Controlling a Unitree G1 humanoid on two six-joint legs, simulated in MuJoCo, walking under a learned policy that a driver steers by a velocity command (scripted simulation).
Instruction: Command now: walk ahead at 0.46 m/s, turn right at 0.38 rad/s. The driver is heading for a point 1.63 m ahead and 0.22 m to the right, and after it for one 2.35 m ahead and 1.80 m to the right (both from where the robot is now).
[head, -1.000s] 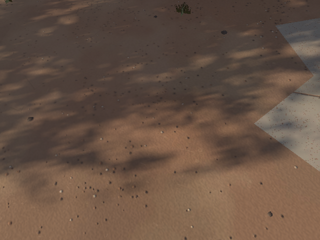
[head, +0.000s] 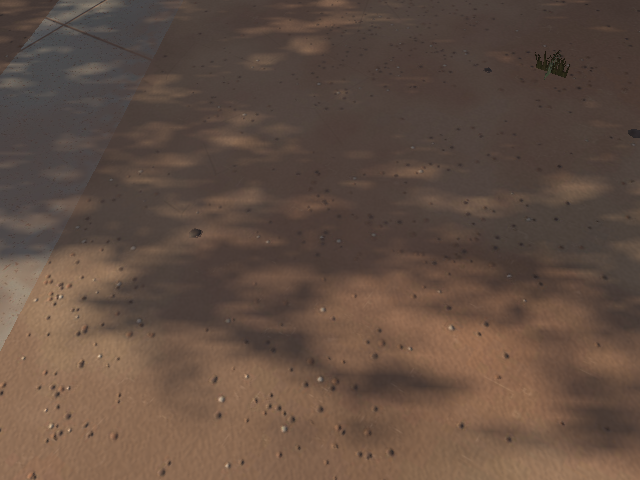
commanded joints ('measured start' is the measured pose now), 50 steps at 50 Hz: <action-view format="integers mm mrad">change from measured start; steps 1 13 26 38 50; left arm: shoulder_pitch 41 62 -344 -9 -116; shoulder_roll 162 152 72 291 98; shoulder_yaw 43 42 17 65 20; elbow -27 -77 -189 -88 -10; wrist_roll -1 5 33 70 17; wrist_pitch -11 10 53 14 -52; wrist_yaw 11 18 -62 1 12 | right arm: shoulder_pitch -167 136 170 369 86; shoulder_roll -38 -192 -42 33 10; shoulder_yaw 3 -49 -18 16 -25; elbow -111 -71 23 63 53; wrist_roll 8 7 33 63 29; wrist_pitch -10 -22 -73 -34 21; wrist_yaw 2 -61 -43 -32 -4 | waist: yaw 17 -84 -54 58 -47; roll -140 110 27 -271 -107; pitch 68 -198 59 -341 77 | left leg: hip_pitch -140 727 471 -45 -113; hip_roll -18 394 183 -19 59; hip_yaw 44 -711 88 195 -12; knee -104 -639 -740 390 120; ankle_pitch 63 -439 372 -329 125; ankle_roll -34 198 152 56 48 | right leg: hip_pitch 24 -580 -646 496 -56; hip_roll -205 -40 -145 -507 -281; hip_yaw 209 13 -95 498 -130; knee -81 958 666 159 -151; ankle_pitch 287 -263 167 58 350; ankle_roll -140 -9 44 -310 -82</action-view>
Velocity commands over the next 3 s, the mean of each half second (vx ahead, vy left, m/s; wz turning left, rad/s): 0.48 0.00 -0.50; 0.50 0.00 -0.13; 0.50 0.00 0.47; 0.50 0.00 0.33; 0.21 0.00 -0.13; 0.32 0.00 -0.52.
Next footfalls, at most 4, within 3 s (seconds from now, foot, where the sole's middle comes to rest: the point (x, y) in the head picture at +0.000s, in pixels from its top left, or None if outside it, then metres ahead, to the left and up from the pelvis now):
0.20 left None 0.28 0.11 -0.79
0.74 right None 0.50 -0.16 -0.79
1.28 left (404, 342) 0.82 -0.09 -0.79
1.80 right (461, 244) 1.12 -0.26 -0.79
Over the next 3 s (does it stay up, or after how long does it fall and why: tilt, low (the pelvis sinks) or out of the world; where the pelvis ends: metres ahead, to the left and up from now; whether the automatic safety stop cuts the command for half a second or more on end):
stays up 1.28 -0.18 0.00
